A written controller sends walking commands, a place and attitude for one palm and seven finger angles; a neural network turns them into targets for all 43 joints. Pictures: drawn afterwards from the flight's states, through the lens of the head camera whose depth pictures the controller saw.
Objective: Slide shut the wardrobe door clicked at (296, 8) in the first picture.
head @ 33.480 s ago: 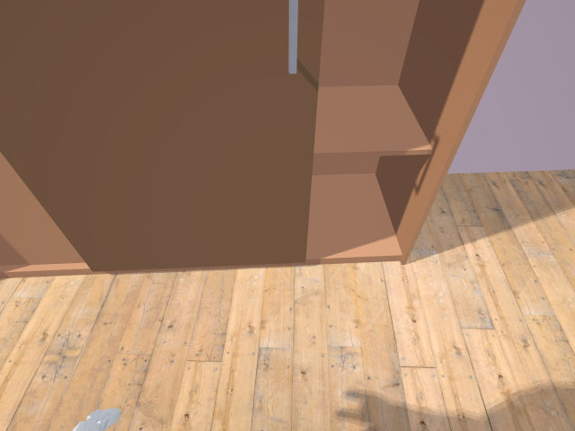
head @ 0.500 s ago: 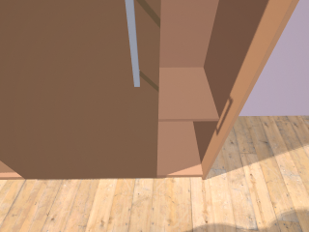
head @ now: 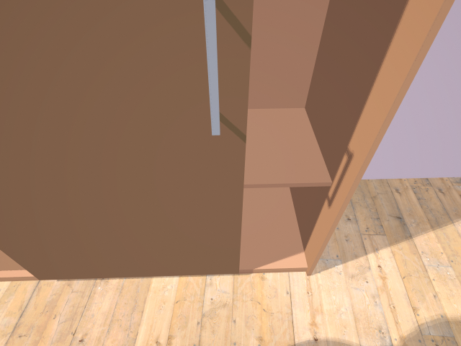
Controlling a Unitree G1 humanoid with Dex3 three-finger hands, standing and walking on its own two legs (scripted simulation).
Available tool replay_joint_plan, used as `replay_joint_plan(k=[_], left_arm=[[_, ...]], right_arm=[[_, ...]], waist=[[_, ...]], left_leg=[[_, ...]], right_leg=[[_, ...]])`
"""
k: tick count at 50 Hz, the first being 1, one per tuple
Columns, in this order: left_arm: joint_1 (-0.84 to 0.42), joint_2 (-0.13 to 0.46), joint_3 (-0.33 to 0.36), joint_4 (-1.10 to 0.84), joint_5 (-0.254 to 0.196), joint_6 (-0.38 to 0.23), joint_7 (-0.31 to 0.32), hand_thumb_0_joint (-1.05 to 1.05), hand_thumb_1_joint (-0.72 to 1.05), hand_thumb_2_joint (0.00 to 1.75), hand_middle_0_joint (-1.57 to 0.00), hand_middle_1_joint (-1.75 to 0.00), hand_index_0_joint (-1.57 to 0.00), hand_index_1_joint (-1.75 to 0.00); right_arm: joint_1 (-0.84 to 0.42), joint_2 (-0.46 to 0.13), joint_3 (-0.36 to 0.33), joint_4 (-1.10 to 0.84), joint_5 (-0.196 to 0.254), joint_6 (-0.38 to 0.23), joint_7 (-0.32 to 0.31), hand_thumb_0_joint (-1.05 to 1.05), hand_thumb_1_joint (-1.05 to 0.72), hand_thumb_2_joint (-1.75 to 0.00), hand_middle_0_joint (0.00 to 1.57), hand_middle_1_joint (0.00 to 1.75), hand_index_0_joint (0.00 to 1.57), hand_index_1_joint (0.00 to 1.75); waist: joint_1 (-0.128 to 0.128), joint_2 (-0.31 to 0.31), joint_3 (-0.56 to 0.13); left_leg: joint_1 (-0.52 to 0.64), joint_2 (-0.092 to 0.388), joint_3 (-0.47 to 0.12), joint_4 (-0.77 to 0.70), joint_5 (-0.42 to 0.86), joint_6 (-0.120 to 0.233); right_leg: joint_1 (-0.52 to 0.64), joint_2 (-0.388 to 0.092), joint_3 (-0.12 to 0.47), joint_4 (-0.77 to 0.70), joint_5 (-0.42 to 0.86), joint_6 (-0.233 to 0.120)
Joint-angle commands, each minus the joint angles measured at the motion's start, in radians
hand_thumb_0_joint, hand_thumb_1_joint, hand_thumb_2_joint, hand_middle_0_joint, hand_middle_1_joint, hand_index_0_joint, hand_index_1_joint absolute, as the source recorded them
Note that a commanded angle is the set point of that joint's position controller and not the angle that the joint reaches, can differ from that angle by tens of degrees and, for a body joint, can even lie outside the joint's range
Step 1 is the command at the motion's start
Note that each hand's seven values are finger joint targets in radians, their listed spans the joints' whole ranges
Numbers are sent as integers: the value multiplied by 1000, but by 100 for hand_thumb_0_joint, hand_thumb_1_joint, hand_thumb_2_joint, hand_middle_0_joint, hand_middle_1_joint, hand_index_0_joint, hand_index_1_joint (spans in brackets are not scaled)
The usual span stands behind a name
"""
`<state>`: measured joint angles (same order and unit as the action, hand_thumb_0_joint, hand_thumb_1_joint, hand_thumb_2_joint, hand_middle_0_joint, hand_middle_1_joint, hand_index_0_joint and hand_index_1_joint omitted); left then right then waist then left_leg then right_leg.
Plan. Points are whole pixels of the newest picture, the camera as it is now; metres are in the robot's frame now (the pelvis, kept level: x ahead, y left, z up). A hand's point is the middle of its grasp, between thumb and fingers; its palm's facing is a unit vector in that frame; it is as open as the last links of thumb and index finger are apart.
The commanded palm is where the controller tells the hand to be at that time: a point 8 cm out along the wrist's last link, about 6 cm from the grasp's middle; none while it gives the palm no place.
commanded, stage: come to a stop and stand still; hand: left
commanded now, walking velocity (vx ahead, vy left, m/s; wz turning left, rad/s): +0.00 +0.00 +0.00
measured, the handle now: (213, 71) +0.51 +0.06 +0.24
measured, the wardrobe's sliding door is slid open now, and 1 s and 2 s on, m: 0.31 0.31 0.31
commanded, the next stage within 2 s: look again from close up in 0.28 s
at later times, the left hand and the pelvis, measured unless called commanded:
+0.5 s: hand out of the picture +0.02 +0.19 -0.17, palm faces -0.01 -0.97 -0.24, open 7.4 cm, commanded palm none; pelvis +0.01 -0.01 +0.00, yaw +0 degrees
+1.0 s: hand out of the picture +0.04 +0.19 -0.16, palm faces -0.02 -0.96 -0.27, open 7.4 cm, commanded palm none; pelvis +0.01 -0.02 +0.01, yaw +0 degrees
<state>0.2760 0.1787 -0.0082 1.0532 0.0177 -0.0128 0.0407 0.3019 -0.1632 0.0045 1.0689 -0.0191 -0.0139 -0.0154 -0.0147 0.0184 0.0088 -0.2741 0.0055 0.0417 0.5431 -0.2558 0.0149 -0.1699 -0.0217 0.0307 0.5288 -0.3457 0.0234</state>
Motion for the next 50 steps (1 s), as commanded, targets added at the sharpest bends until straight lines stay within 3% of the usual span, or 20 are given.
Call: replay_joint_plan(k=[1, 7, 12, 30, 37, 50], left_arm=[[60, 119, 23, -33, -3, -11, 0, 0, 90, 90, -20, -30, -20, -30], [48, 147, 29, -25, -4, -13, -2, 0, 90, 90, -20, -30, -20, -30], [41, 158, 27, -15, -3, -12, -3, 0, 90, 90, -20, -30, -20, -30], [13, 199, 28, 4, -2, -17, -9, 0, 90, 90, -20, -30, -20, -30], [-2, 210, 28, 5, -2, -16, -12, 0, 90, 90, -20, -30, -20, -30], [-11, 218, 30, 7, -5, -19, -12, 0, 90, 90, -20, -30, -20, -30]], right_arm=[[14, -139, -25, -43, 5, -24, -5, 0, -90, -90, 20, 30, 20, 30], [-14, -163, -27, -33, 8, -32, -9, 0, -90, -90, 20, 30, 20, 30], [-45, -171, -28, -25, 10, -27, -8, 0, -90, -90, 20, 30, 20, 30], [-117, -209, -26, -10, 10, -25, -6, 0, -90, -90, 20, 30, 20, 30], [-132, -219, -22, -3, 10, -21, -6, 0, -90, -90, 20, 30, 20, 30], [-119, -222, -21, 11, 9, -24, -7, 0, -90, -90, 20, 30, 20, 30]], waist=[[20, -13, 49], [20, -5, 3], [20, -15, 22], [20, -18, -11], [23, -19, 25], [22, -35, -27]], left_leg=[[16, 96, -123, -166, 71, 33], [75, 95, -103, -141, 192, 33], [84, 92, -94, -142, 172, 29], [140, 97, -86, -148, 229, 18], [122, 98, -84, -165, 196, 14], [154, 103, -82, -165, 258, 9]], right_leg=[[-67, -40, 32, -90, 87, -53], [-49, -55, 39, -90, 168, -46], [-61, -65, 51, -114, 179, -45], [-34, -80, 67, -147, 269, -45], [-43, -81, 68, -167, 244, -44], [-5, -82, 68, -164, 314, -48]])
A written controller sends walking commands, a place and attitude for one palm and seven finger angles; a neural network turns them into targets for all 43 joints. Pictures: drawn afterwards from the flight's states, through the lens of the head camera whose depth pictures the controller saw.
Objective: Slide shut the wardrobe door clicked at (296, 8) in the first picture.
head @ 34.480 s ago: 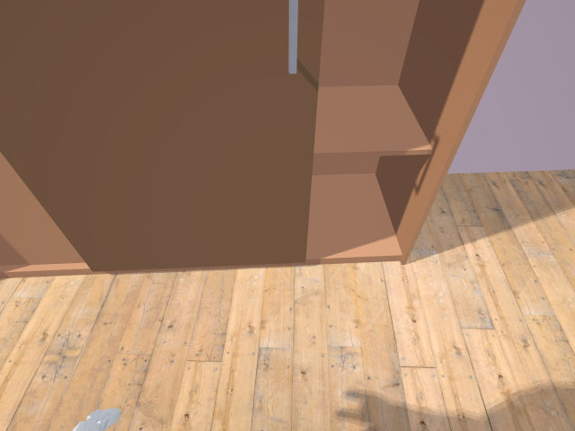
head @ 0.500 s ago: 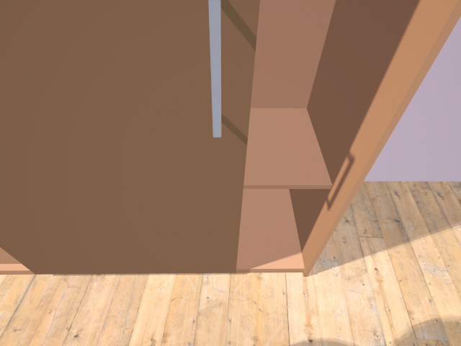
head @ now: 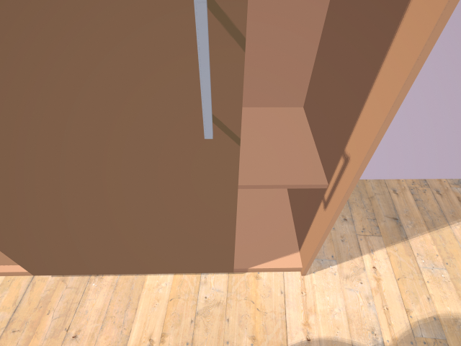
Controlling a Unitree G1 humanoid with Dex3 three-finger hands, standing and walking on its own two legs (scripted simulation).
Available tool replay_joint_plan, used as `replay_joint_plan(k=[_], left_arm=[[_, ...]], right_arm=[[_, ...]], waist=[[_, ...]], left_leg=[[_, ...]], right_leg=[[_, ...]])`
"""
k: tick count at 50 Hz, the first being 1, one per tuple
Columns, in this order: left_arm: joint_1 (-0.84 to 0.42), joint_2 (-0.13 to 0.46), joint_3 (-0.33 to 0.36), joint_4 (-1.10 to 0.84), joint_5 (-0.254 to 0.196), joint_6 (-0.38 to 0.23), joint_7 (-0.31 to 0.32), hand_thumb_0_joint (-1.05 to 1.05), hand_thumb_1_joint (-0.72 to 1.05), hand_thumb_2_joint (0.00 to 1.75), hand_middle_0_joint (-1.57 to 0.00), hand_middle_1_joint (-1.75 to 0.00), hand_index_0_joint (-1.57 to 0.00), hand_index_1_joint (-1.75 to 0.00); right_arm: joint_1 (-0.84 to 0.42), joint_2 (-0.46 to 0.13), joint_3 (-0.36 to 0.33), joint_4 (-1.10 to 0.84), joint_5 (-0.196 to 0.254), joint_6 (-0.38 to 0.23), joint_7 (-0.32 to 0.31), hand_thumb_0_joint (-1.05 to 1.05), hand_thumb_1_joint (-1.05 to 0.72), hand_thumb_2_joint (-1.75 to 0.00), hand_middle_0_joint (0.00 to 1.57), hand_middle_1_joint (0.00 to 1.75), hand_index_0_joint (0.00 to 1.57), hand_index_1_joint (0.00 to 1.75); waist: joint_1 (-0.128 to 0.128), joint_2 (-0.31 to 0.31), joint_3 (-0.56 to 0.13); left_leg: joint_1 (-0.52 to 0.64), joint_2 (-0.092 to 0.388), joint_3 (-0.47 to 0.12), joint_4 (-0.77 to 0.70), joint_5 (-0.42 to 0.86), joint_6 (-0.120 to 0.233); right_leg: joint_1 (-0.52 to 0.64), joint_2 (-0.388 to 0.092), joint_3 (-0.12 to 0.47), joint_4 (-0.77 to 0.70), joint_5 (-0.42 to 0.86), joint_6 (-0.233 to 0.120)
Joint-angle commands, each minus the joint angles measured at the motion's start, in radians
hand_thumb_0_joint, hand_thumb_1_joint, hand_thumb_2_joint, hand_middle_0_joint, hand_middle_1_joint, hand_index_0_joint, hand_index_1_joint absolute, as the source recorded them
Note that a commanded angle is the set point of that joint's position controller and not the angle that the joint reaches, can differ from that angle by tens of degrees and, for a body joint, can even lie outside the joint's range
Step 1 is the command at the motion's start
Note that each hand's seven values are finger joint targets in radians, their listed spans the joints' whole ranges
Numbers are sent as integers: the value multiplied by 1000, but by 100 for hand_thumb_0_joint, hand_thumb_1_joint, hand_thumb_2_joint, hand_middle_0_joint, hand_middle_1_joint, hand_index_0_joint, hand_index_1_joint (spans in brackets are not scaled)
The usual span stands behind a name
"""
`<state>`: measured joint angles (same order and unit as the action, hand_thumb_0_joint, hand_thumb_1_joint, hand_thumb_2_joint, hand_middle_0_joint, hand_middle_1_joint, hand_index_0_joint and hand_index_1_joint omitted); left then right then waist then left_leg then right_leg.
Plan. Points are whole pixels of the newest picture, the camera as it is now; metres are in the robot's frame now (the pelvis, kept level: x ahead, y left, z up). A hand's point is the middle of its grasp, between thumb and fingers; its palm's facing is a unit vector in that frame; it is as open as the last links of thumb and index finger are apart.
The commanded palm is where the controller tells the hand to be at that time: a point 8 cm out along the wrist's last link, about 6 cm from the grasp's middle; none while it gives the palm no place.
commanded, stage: look again from close up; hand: left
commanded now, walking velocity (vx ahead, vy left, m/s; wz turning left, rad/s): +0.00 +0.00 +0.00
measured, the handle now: (205, 74) +0.49 +0.08 +0.23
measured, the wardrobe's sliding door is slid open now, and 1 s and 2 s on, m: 0.31 0.31 0.31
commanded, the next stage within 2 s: raise the hand with hooked fingers in 0.08 s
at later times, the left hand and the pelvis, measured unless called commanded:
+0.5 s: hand (116, 293) +0.19 +0.20 +0.02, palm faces +0.07 -1.00 -0.07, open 8.1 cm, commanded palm +0.13 +0.27 -0.01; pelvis -0.03 -0.02 -0.04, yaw +2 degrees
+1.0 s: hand (63, 273) +0.20 +0.25 +0.09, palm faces +0.11 -0.99 -0.07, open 11.0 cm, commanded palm +0.15 +0.30 +0.10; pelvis -0.03 +0.00 -0.03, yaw +2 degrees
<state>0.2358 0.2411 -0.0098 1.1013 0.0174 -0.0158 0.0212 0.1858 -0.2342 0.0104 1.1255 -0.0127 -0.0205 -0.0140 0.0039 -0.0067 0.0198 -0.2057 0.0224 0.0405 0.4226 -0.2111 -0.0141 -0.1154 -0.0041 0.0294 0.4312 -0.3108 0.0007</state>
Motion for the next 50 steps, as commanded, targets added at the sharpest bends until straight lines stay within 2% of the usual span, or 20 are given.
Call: replay_joint_plan(k=[1, 8, 9, 10, 11, 12, 13, 14, 15, 18, 20, 21, 24, 27, 31, 35, 37, 43, 46, 50], left_arm=[[28, 155, 33, -42, -5, -15, 7, 0, 90, 90, -20, -30, -20, -30], [30, 153, 32, -38, -5, -13, 6, 0, 90, 90, -20, -30, -20, -30], [109, 69, 19, -21, 7, -31, 55, 0, 90, 90, -20, -30, -20, -30], [-625, 408, 293, -1515, -172, -247, 50, 0, 88, 89, -20, -32, -20, -32], [-376, 468, 328, -1467, -113, -235, 81, 0, 85, 88, -20, -33, -20, -33], [-80, 251, 210, -1283, -127, -198, 99, 0, 83, 87, -21, -34, -21, -34], [207, -9, 88, -1058, -162, -99, 92, 0, 81, 86, -21, -36, -21, -36], [23, 51, 148, -1264, -187, -123, 73, 0, 78, 85, -21, -37, -21, -37], [35, 84, 198, -1219, -185, -165, 51, 0, 76, 84, -21, -39, -21, -39], [315, -4, 246, -879, -231, -328, -84, 0, 69, 81, -22, -43, -22, -43], [361, 5, 271, -830, -288, -455, -232, 0, 64, 79, -22, -47, -22, -47], [383, 53, 320, -782, -311, -486, -314, 0, 62, 78, -22, -48, -22, -48], [252, 194, 413, -951, -366, -424, -445, 0, 55, 75, -22, -53, -22, -53], [97, 231, 462, -1224, -409, -386, -417, 0, 48, 72, -23, -57, -23, -57], [-156, 229, 406, -1504, -381, -495, -319, 0, 39, 68, -24, -63, -24, -63], [-158, 179, 283, -1408, -354, -504, -360, 0, 29, 64, -24, -69, -24, -69], [-160, 216, 290, -1317, -359, -427, -413, 0, 25, 62, -25, -72, -25, -72], [-23, 336, 498, -1220, -416, -142, -424, 0, 11, 56, -26, -81, -26, -81], [-35, 341, 561, -1358, -454, -129, -356, 0, 4, 53, -26, -86, -26, -86], [-52, 271, 494, -1423, -436, -162, -314, 0, -6, 49, -27, -92, -27, -92]], right_arm=[[-2, -147, -26, -42, 3, -16, -9, 0, -90, -90, 20, 30, 20, 30], [0, -146, -24, -36, 3, -15, -9, 0, -90, -90, 20, 30, 20, 30], [-18, -102, -27, -105, 11, -13, -4, 0, -90, -90, 20, 30, 20, 30], [37, -219, -74, -416, 56, -147, -47, 0, -90, -90, 20, 30, 20, 30], [-21, -118, -23, -405, 60, -229, -87, 0, -90, -90, 20, 30, 20, 30], [-16, -141, -42, -377, 41, -265, -91, 0, -90, -90, 20, 30, 20, 30], [0, -79, -43, -359, 64, -265, -86, 0, -90, -90, 20, 30, 20, 30], [-8, -121, -59, -445, 63, -270, -78, 0, -90, -90, 20, 30, 20, 30], [-10, -133, -79, -461, 49, -276, -82, 0, -90, -90, 20, 30, 20, 30], [-31, -117, -91, -494, 26, -272, -64, 0, -90, -90, 20, 30, 20, 30], [-64, -125, -98, -535, 35, -277, -45, 0, -90, -90, 20, 30, 20, 30], [-69, -135, -104, -568, 50, -278, -34, 0, -90, -90, 20, 30, 20, 30], [-91, -158, -99, -688, 59, -282, -41, 0, -90, -90, 20, 30, 20, 30], [-61, -133, -87, -733, 51, -284, -63, 0, -90, -90, 20, 30, 20, 30], [9, -119, -67, -677, 27, -305, -85, 0, -90, -90, 20, 30, 20, 30], [23, -136, -52, -615, 39, -338, -106, 0, -90, -90, 20, 30, 20, 30], [14, -153, -45, -609, 56, -342, -116, 0, -90, -90, 20, 30, 20, 30], [-56, -133, -29, -663, 72, -323, -119, 0, -90, -90, 20, 30, 20, 30], [-70, -113, -15, -687, 63, -334, -102, 0, -90, -90, 20, 30, 20, 30], [-34, -120, -18, -665, 64, -357, -83, 0, -90, -90, 20, 30, 20, 30]], waist=[[6, -5, -27], [4, 0, -15], [5, 19, 61], [-83, 155, -438], [-11, 284, -368], [11, 311, -379], [-30, 188, -226], [-36, 159, -139], [-52, 66, -111], [18, -245, 20], [53, -305, -10], [74, -246, -30], [87, -80, -223], [60, 42, -331], [-27, 91, -313], [-78, 123, -179], [-71, 97, -145], [60, 34, -243], [87, 32, -269], [46, 45, -243]], left_leg=[[79, 88, -79, -47, 211, 38], [75, 86, -81, -58, 183, 35], [5, 90, -20, 156, 248, 9], [273, -37, -30, 39, 393, 41], [365, -1, 24, 32, 431, 45], [322, 17, -1, 38, 452, 30], [227, 16, -10, 39, 387, 38], [133, 3, -33, 54, 296, 33], [71, -7, -25, 89, 218, 32], [-211, -26, -31, 201, 76, 13], [-345, -29, -19, 280, 9, 3], [-359, -36, -9, 305, 11, -3], [-353, -65, 25, 350, -14, 16], [-284, -56, 15, 368, -8, 31], [-177, -24, -39, 386, 53, 49], [-176, -10, -70, 367, -18, 55], [-193, -12, -76, 343, -50, 57], [-168, -19, -67, 245, 12, 45], [-120, -19, -69, 208, 71, 39], [-71, -11, -56, 192, 84, 38]], right_leg=[[-58, -99, 63, -68, 273, -25], [-70, -98, 73, -81, 243, -27], [-112, -142, 107, -90, 512, 7], [-28, -42, -15, 41, 587, -32], [-99, -6, -27, 65, 410, -38], [-112, 2, -86, 88, 258, -37], [-169, 3, -106, 76, 212, -24], [-185, -4, -111, 63, 236, -20], [-240, 2, -120, 58, 205, -13], [-406, 26, -137, 161, 121, 0], [-445, 13, -99, 234, 106, 1], [-415, -3, -70, 257, 131, -12], [-330, -29, -2, 249, 108, 3], [-338, -23, 19, 235, 66, 20], [-404, 16, -18, 273, 149, 3], [-478, 25, -42, 249, 69, -7], [-452, 20, -23, 202, 39, -4], [-266, 1, -38, 141, 74, 6], [-220, 24, -90, 156, 139, -3], [-270, 34, -108, 151, 168, 4]])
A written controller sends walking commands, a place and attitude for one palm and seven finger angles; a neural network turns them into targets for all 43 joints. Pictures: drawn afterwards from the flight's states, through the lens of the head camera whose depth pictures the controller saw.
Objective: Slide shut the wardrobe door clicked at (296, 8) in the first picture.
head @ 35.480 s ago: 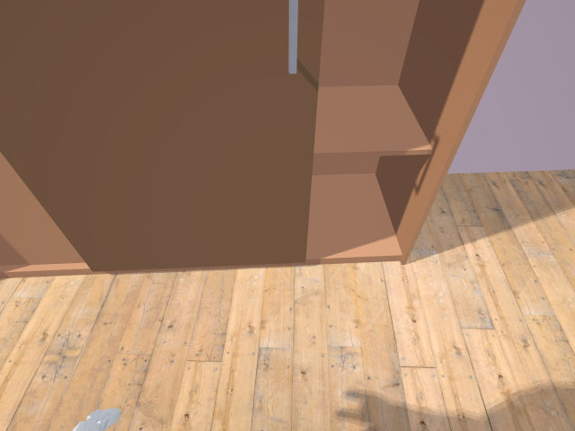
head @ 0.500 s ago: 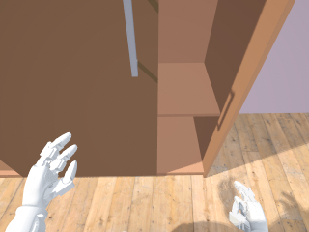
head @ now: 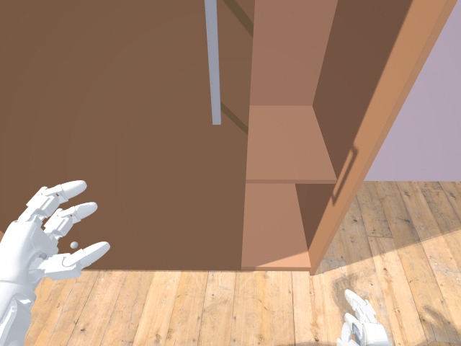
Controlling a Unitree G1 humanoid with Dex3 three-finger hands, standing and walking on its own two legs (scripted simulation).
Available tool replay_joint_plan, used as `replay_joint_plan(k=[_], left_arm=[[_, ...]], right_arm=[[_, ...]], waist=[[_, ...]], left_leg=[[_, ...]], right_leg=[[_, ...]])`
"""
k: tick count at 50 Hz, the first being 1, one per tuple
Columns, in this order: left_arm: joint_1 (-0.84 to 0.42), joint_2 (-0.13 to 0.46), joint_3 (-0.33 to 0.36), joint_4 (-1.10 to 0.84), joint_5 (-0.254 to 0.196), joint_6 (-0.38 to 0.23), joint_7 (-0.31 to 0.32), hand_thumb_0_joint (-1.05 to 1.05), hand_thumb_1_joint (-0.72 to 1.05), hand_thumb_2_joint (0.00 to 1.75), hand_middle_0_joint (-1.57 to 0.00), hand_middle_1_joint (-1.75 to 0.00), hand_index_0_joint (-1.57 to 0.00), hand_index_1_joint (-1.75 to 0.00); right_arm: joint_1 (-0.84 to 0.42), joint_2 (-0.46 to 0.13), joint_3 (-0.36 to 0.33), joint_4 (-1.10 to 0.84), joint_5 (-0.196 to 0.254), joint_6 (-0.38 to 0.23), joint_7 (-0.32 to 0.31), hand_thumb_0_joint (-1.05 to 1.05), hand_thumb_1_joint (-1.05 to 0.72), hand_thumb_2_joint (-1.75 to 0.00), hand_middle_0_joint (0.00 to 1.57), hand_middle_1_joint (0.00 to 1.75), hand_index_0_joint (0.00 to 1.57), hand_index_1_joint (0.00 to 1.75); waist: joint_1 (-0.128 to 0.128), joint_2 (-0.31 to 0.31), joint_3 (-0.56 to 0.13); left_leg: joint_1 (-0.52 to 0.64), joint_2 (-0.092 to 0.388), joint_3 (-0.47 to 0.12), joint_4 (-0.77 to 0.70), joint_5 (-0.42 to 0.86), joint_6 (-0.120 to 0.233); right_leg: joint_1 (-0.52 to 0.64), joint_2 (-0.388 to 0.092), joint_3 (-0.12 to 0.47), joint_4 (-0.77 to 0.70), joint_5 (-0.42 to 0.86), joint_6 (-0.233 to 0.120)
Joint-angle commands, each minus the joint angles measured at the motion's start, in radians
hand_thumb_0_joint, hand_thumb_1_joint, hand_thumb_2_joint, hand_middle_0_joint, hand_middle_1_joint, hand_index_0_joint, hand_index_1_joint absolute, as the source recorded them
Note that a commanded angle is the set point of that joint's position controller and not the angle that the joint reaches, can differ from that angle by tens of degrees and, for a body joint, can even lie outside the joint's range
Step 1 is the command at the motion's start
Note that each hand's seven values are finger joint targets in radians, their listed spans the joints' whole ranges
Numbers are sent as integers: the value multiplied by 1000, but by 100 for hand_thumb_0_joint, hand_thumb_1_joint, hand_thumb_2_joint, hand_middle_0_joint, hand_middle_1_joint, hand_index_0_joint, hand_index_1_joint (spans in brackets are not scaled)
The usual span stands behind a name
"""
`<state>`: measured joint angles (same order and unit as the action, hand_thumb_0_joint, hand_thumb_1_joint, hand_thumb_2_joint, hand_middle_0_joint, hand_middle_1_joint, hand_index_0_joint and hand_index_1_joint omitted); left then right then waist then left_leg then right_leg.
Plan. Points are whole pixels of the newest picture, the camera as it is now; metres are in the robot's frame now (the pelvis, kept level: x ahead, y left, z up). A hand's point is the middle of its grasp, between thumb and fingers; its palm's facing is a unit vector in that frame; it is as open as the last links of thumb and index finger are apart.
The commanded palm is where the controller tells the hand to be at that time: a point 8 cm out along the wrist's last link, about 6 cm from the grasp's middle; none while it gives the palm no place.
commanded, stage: raise the hand with hooked fingers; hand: left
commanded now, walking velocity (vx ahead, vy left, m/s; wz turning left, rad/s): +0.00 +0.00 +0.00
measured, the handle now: (214, 58) +0.53 +0.06 +0.26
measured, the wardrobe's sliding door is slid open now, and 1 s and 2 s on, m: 0.31 0.31 0.31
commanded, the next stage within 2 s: move the hooked fingers beside the handle in 1.28 s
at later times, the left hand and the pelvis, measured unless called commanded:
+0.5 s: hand (15, 189) +0.26 +0.29 +0.21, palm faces +0.14 -0.99 -0.09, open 13.7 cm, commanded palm +0.22 +0.32 +0.23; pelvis +0.00 +0.01 +0.02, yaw +2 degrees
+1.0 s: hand (22, 148) +0.28 +0.27 +0.25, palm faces +0.07 -0.99 -0.12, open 14.0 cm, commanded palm +0.24 +0.32 +0.28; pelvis +0.01 -0.01 +0.02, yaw +2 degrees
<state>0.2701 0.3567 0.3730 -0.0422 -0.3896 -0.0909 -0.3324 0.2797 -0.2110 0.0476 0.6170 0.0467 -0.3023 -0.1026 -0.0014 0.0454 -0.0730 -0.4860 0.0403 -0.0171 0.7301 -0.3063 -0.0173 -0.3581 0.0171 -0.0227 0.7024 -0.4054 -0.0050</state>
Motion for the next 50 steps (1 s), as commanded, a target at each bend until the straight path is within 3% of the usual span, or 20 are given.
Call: replay_joint_plan(k=[1, 2, 6, 9, 11, 13, 16, 21, 22, 24, 29, 31, 33, 36, 40, 42, 43, 45, 46, 50], left_arm=[[-113, 151, 90, -253, -23, -76, 30, 0, -8, 48, -27, -93, -27, -93], [-153, 164, 81, -242, -17, -66, 22, 0, -10, 47, -27, -94, -27, -94], [-271, 200, 51, -217, 11, 13, -13, 0, -20, 43, -28, -100, -28, -100], [-384, 264, 92, -320, 23, 33, -6, 0, -27, 40, -28, -105, -28, -105], [-400, 310, 142, -343, 19, 42, 8, 0, -31, 38, -29, -108, -29, -108], [-412, 310, 170, -340, 8, 47, 12, 0, -36, 36, -29, -111, -29, -111], [-404, 321, 205, -250, -7, 95, 4, 0, -43, 33, -29, -115, -29, -115], [-498, 295, 136, -129, 2, 248, -41, 0, -50, 30, -30, -120, -30, -120], [-546, 306, 131, -159, 5, 267, -48, 0, -50, 30, -30, -120, -30, -120], [-596, 342, 146, -192, 12, 292, -54, 0, -50, 30, -30, -120, -30, -120], [-717, 455, 242, -315, 15, 268, -47, 0, -50, 30, -30, -120, -30, -120], [-718, 493, 284, -277, 6, 271, -47, 0, -50, 30, -30, -120, -30, -120], [-734, 487, 291, -212, 1, 298, -55, 0, -50, 30, -30, -120, -30, -120], [-770, 468, 242, -58, 9, 376, -73, 0, -50, 30, -30, -120, -30, -120], [-842, 447, 164, -8, 39, 438, -95, 0, -50, 30, -30, -120, -30, -120], [-783, 434, 158, 6, 32, 455, -112, 0, -50, 30, -30, -120, -30, -120], [-785, 442, 161, -22, 28, 459, -125, 0, -50, 30, -30, -120, -30, -120], [-785, 490, 214, -92, 18, 444, -134, 0, -50, 30, -30, -120, -30, -120], [-760, 517, 253, -116, 7, 423, -124, 0, -50, 30, -30, -120, -30, -120], [-806, 553, 326, -234, -3, 357, -84, 0, -50, 30, -30, -120, -30, -120]], right_arm=[[-123, -149, -53, -150, 4, -77, 6, 0, -90, -90, 20, 30, 20, 30], [-119, -158, -56, -141, 10, -81, 3, 0, -90, -90, 20, 30, 20, 30], [-128, -171, -50, -121, 21, -85, -23, 0, -90, -90, 20, 30, 20, 30], [-149, -163, -41, -124, 21, -96, -37, 0, -90, -90, 20, 30, 20, 30], [-152, -159, -33, -118, 16, -96, -40, 0, -90, -90, 20, 30, 20, 30], [-167, -153, -29, -116, 18, -97, -39, 0, -90, -90, 20, 30, 20, 30], [-177, -152, -24, -106, 22, -84, -33, 0, -90, -90, 20, 30, 20, 30], [-197, -158, -12, -111, 42, -43, -27, 0, -90, -90, 20, 30, 20, 30], [-207, -159, -13, -120, 45, -40, -25, 0, -90, -90, 20, 30, 20, 30], [-219, -157, -12, -132, 46, -33, -26, 0, -90, -90, 20, 30, 20, 30], [-251, -145, -1, -142, 41, -28, -26, 0, -90, -90, 20, 30, 20, 30], [-254, -146, 4, -125, 38, -20, -27, 0, -90, -90, 20, 30, 20, 30], [-256, -150, 1, -117, 44, -16, -25, 0, -90, -90, 20, 30, 20, 30], [-256, -159, 5, -100, 53, 4, -23, 0, -90, -90, 20, 30, 20, 30], [-267, -171, 0, -117, 64, 15, -21, 0, -90, -90, 20, 30, 20, 30], [-263, -174, -3, -127, 68, 26, -14, 0, -90, -90, 20, 30, 20, 30], [-274, -176, -4, -137, 72, 30, -12, 0, -90, -90, 20, 30, 20, 30], [-290, -175, -3, -154, 70, 32, -10, 0, -90, -90, 20, 30, 20, 30], [-296, -168, -1, -153, 64, 34, -9, 0, -90, -90, 20, 30, 20, 30], [-300, -157, -4, -158, 56, 17, -9, 0, -90, -90, 20, 30, 20, 30]], waist=[[50, 1, -105], [33, 8, -91], [29, 28, -31], [37, 84, -104], [50, 65, -124], [53, 67, -142], [71, 64, -104], [58, 48, -13], [51, 63, -29], [52, 31, -80], [61, 73, -183], [71, 67, -164], [67, 70, -149], [63, 50, -44], [48, 25, -54], [54, -22, -81], [55, -12, -108], [65, -30, -166], [73, -48, -158], [75, 18, -212]], left_leg=[[197, -31, 1, -125, 166, 42], [205, -29, 2, -131, 146, 44], [220, -27, -14, -182, 66, 48], [294, -29, -29, -212, 73, 49], [320, -30, -34, -224, 98, 48], [350, -31, -33, -232, 133, 45], [350, -33, -30, -246, 160, 39], [331, -39, -26, -270, 137, 38], [347, -41, -24, -270, 146, 41], [376, -44, -25, -265, 172, 46], [456, -50, -23, -263, 227, 48], [445, -51, -20, -264, 232, 48], [441, -53, -16, -266, 247, 48], [393, -53, -21, -278, 195, 45], [404, -53, -25, -279, 186, 49], [402, -58, -21, -269, 207, 52], [415, -60, -14, -263, 210, 53], [432, -63, -14, -257, 230, 55], [418, -61, -11, -250, 236, 55], [464, -59, -3, -246, 279, 55]], right_leg=[[-20, 14, -47, -137, 252, 5], [-36, 10, -42, -152, 236, 9], [-36, 7, -37, -204, 136, 7], [7, 3, -45, -214, 130, 1], [46, 8, -49, -229, 150, -3], [66, 8, -55, -231, 187, -4], [94, 11, -54, -252, 229, -7], [73, 5, -45, -292, 228, -3], [69, 1, -43, -294, 242, 0], [84, 0, -43, -293, 264, 1], [135, 0, -39, -296, 307, -6], [152, 1, -38, -310, 311, -9], [147, -3, -41, -308, 347, -5], [107, -9, -35, -337, 295, -2], [78, -14, -33, -333, 278, 4], [100, -18, -30, -328, 315, 5], [105, -20, -22, -325, 325, 9], [131, -20, -24, -310, 349, 9], [148, -23, -16, -316, 356, 9], [158, -15, -29, -292, 392, 5]])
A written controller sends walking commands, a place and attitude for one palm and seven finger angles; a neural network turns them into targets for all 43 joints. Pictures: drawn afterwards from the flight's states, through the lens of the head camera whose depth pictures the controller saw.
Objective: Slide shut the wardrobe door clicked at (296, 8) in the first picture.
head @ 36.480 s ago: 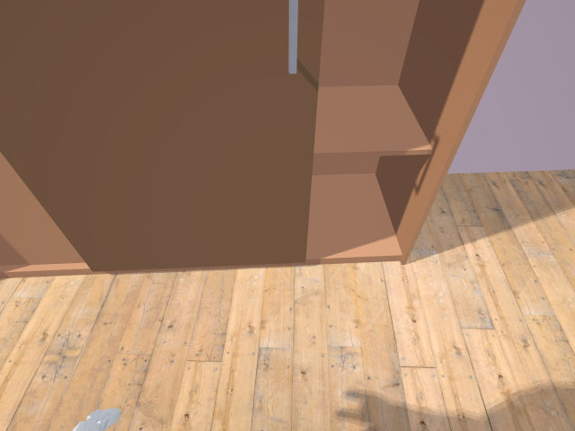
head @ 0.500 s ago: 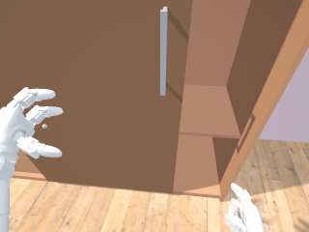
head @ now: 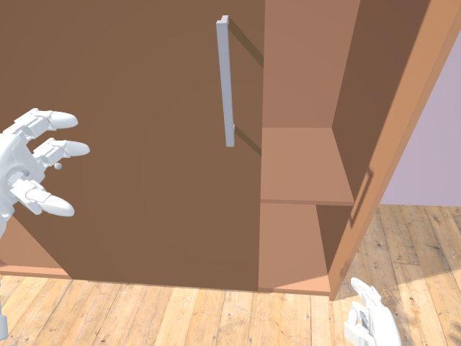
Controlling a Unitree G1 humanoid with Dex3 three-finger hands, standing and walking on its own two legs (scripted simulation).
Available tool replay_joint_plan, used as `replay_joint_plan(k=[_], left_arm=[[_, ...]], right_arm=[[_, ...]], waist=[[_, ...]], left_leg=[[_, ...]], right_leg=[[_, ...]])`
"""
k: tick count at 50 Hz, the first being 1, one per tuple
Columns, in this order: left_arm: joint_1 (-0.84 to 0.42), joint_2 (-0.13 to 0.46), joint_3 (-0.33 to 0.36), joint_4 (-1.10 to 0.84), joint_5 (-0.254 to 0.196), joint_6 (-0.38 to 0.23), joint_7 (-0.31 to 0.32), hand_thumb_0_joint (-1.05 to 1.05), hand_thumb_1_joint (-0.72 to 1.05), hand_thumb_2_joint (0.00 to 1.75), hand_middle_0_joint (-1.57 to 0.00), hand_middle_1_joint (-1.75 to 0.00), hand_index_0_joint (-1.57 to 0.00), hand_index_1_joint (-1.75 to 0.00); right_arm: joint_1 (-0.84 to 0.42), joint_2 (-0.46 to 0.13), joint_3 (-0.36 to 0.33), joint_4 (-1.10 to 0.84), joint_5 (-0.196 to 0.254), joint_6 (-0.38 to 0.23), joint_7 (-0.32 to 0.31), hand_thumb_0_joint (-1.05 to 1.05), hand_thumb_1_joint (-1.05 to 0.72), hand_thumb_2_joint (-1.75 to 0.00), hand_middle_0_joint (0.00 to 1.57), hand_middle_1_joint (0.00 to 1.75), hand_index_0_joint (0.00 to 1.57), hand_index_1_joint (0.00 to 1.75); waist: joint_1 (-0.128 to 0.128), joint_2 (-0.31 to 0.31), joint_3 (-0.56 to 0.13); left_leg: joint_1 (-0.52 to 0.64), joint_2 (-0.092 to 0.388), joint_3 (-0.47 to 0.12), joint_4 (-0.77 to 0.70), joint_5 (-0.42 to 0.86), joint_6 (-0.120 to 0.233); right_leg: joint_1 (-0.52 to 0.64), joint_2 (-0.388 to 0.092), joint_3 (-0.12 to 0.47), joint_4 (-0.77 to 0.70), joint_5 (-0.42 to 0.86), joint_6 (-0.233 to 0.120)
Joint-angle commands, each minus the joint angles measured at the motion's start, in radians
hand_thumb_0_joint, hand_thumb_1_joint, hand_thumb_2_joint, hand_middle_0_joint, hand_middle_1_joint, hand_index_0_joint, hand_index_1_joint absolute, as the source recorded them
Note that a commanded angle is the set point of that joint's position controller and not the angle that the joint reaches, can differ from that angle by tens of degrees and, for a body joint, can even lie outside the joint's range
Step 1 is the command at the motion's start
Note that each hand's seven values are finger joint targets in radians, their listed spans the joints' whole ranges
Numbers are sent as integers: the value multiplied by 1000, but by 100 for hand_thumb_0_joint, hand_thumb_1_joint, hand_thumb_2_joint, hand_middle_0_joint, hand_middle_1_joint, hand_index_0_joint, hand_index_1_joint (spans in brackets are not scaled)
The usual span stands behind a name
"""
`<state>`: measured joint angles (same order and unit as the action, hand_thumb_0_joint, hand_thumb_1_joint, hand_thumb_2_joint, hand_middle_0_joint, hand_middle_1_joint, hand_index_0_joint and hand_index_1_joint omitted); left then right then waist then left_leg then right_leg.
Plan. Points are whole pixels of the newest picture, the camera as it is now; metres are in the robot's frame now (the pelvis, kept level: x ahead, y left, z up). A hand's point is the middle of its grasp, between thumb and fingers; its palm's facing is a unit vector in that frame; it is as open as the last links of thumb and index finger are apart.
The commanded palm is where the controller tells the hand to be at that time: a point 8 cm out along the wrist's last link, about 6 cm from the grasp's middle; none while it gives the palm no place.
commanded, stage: raise the hand with hooked fingers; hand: left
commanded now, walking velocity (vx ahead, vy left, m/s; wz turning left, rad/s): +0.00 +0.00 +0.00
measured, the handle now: (227, 87) +0.52 +0.05 +0.24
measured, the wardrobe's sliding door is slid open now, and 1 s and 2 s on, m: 0.31 0.31 0.31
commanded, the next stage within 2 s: move the hooked fingers beside the handle in 0.28 s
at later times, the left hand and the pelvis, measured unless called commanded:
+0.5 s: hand (55, 150) +0.29 +0.27 +0.25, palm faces +0.09 -0.99 -0.10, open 14.0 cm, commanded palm +0.26 +0.30 +0.26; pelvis +0.02 +0.00 +0.00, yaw +0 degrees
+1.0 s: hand (112, 141) +0.34 +0.22 +0.23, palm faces +0.06 -1.00 -0.07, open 14.0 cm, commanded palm +0.32 +0.26 +0.25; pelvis +0.01 +0.00 +0.00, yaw +0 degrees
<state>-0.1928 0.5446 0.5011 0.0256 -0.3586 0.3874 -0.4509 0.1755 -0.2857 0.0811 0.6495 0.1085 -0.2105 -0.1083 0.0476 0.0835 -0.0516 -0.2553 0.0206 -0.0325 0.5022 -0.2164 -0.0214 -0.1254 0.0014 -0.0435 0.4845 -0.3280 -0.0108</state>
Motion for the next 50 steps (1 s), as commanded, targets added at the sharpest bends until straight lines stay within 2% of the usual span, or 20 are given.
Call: replay_joint_plan(k=[1, 2, 4, 7, 11, 15, 19, 22, 24, 26, 28, 31, 32, 33, 36, 38, 40, 41, 44, 50], left_arm=[[-349, 381, 210, -320, -32, -131, 52, 0, -50, 30, -30, -120, -30, -120], [-352, 366, 206, -310, -26, -132, 62, 0, -50, 30, -30, -120, -30, -120], [-344, 331, 175, -257, -18, -113, 74, 0, -50, 30, -30, -120, -30, -120], [-340, 277, 104, -158, -7, -60, 65, 0, -50, 30, -30, -120, -30, -120], [-351, 263, 49, -177, 8, -23, 37, 0, -50, 30, -30, -120, -30, -120], [-349, 321, 128, -284, -9, -64, 26, 0, -50, 30, -30, -120, -30, -120], [-300, 340, 191, -258, -32, -93, 37, 0, -50, 30, -30, -120, -30, -120], [-345, 239, 90, -206, -25, -70, 54, 0, -50, 30, -30, -120, -30, -120], [-388, 205, 32, -184, -11, -43, 65, 0, -50, 30, -30, -120, -30, -120], [-440, 140, -58, -184, 5, -26, 75, 0, -50, 30, -30, -120, -30, -120], [-509, 140, -82, -228, 23, -20, 90, 0, -50, 30, -30, -120, -30, -120], [-511, 219, -2, -280, 32, -47, 124, 0, -50, 30, -30, -120, -30, -120], [-536, 210, 6, -312, 29, -61, 132, 0, -50, 30, -30, -120, -30, -120], [-524, 223, 31, -311, 29, -69, 142, 0, -50, 30, -30, -120, -30, -120], [-499, 231, 69, -256, 25, -75, 174, 0, -50, 30, -30, -120, -30, -120], [-452, 176, 39, -239, 28, -50, 182, 0, -50, 30, -30, -120, -30, -120], [-444, 138, -5, -163, 35, -8, 190, 0, -50, 30, -30, -120, -30, -120], [-438, 107, -35, -116, 37, 8, 192, 0, -50, 30, -30, -120, -30, -120], [-489, 101, -72, -110, 45, 40, 191, 0, -50, 30, -30, -120, -30, -120], [-706, 70, -129, -337, 60, -60, 222, 0, -50, 30, -30, -120, -30, -120]], right_arm=[[-189, -77, -34, -181, -9, -74, -2, 0, -90, -90, 20, 30, 20, 30], [-187, -76, -36, -181, -10, -80, -3, 0, -90, -90, 20, 30, 20, 30], [-176, -78, -37, -167, -9, -79, -8, 0, -90, -90, 20, 30, 20, 30], [-161, -91, -41, -152, -4, -69, -11, 0, -90, -90, 20, 30, 20, 30], [-163, -93, -41, -167, 2, -57, -13, 0, -90, -90, 20, 30, 20, 30], [-185, -87, -41, -188, -3, -62, -12, 0, -90, -90, 20, 30, 20, 30], [-181, -82, -39, -175, -9, -61, -8, 0, -90, -90, 20, 30, 20, 30], [-176, -78, -38, -156, -5, -57, -4, 0, -90, -90, 20, 30, 20, 30], [-175, -83, -39, -152, -2, -56, -8, 0, -90, -90, 20, 30, 20, 30], [-175, -80, -38, -148, 0, -48, -11, 0, -90, -90, 20, 30, 20, 30], [-184, -83, -39, -159, -1, -48, -14, 0, -90, -90, 20, 30, 20, 30], [-187, -77, -38, -156, -13, -40, -17, 0, -90, -90, 20, 30, 20, 30], [-197, -75, -38, -163, -16, -43, -14, 0, -90, -90, 20, 30, 20, 30], [-200, -70, -37, -164, -18, -41, -14, 0, -90, -90, 20, 30, 20, 30], [-196, -68, -37, -148, -26, -30, -6, 0, -90, -90, 20, 30, 20, 30], [-202, -63, -39, -158, -21, -21, 1, 0, -90, -90, 20, 30, 20, 30], [-202, -69, -39, -151, -16, -3, 4, 0, -90, -90, 20, 30, 20, 30], [-195, -72, -41, -144, -16, 4, 6, 0, -90, -90, 20, 30, 20, 30], [-199, -83, -46, -153, -10, 18, 4, 0, -90, -90, 20, 30, 20, 30], [-211, -60, -43, -165, -19, 6, -4, 0, -90, -90, 20, 30, 20, 30]], waist=[[33, 8, -211], [26, 50, -197], [18, 66, -150], [1, 10, -80], [-1, -3, -120], [11, -23, -234], [21, -26, -232], [0, 7, -141], [-9, 33, -117], [-23, -8, -90], [-25, 7, -124], [-3, -29, -209], [-1, -5, -254], [5, -31, -270], [24, -19, -281], [23, -15, -265], [12, -36, -200], [7, -87, -154], [-8, -97, -132], [-28, 23, -267]], left_leg=[[217, -39, 13, -19, 188, 55], [223, -40, 18, -20, 188, 56], [211, -37, 16, -25, 174, 53], [180, -33, 11, -31, 143, 55], [202, -35, 8, -26, 168, 58], [257, -40, 9, -16, 226, 62], [244, -40, 14, -11, 261, 60], [225, -35, 13, -17, 220, 54], [221, -32, 3, -26, 194, 51], [213, -31, -2, -30, 161, 55], [231, -34, -11, -36, 152, 57], [254, -34, -9, -29, 198, 58], [271, -39, -4, -25, 220, 59], [277, -36, -3, -23, 238, 58], [254, -36, 5, -17, 285, 52], [247, -34, 19, -17, 299, 51], [213, -32, 22, -24, 257, 49], [189, -31, 19, -24, 240, 53], [183, -31, 19, -28, 205, 58], [303, -33, 12, -19, 255, 58]], right_leg=[[-68, 1, -7, -84, 303, 6], [-83, 1, -5, -83, 310, 5], [-108, 0, -10, -85, 297, 5], [-140, -1, -6, -104, 275, 14], [-123, -2, -10, -94, 300, 13], [-78, 2, -16, -68, 372, 11], [-60, 5, -22, -61, 424, 11], [-121, 5, -22, -77, 370, 12], [-143, 1, -22, -80, 327, 10], [-160, 1, -22, -92, 282, 11], [-158, -1, -20, -87, 264, 9], [-98, -2, -18, -82, 299, 2], [-81, -4, -13, -72, 333, 1], [-66, -3, -16, -65, 355, 1], [-25, -4, -20, -54, 409, -2], [-33, -5, -20, -47, 441, 3], [-67, -5, -19, -58, 407, 8], [-77, -3, -21, -71, 395, 9], [-108, -4, -15, -79, 362, 15], [-88, -2, -8, -63, 369, -2]])
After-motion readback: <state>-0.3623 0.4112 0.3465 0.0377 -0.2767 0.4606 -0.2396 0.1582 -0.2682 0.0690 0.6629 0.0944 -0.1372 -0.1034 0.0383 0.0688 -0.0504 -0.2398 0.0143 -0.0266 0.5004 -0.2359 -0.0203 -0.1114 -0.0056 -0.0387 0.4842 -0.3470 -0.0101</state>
